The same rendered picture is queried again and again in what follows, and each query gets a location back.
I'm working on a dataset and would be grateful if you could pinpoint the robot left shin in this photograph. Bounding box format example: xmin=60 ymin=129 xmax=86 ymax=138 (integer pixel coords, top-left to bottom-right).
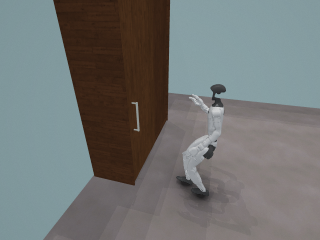
xmin=186 ymin=169 xmax=205 ymax=192

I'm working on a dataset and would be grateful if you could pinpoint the robot left forearm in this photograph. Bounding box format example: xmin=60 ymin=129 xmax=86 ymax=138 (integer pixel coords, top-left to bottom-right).
xmin=196 ymin=131 xmax=220 ymax=151

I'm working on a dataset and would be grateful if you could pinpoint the robot right forearm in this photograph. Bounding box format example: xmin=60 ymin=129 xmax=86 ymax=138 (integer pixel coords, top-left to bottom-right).
xmin=200 ymin=104 xmax=209 ymax=114

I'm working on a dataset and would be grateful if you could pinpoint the wardrobe door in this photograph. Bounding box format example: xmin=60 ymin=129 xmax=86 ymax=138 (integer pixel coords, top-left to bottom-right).
xmin=118 ymin=0 xmax=155 ymax=181
xmin=152 ymin=0 xmax=167 ymax=136

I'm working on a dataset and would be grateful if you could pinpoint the robot right hand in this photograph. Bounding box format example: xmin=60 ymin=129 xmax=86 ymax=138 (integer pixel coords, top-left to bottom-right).
xmin=189 ymin=94 xmax=204 ymax=107

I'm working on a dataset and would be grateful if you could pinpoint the robot head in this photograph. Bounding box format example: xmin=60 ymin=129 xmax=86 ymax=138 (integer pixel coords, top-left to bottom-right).
xmin=210 ymin=84 xmax=226 ymax=108

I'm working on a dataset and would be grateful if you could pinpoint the left robot upper arm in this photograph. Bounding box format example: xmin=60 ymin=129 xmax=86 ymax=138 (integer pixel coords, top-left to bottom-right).
xmin=211 ymin=107 xmax=222 ymax=137

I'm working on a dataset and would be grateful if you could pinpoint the robot left hand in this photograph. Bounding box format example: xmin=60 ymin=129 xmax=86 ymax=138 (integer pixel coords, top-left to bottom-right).
xmin=182 ymin=147 xmax=199 ymax=159

